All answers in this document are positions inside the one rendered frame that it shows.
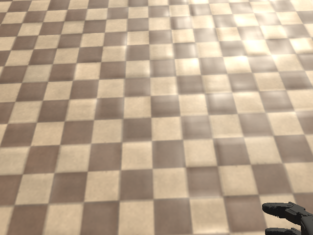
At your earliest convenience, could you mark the robot right hand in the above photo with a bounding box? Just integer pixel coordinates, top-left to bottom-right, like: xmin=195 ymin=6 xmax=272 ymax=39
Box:
xmin=262 ymin=202 xmax=313 ymax=235

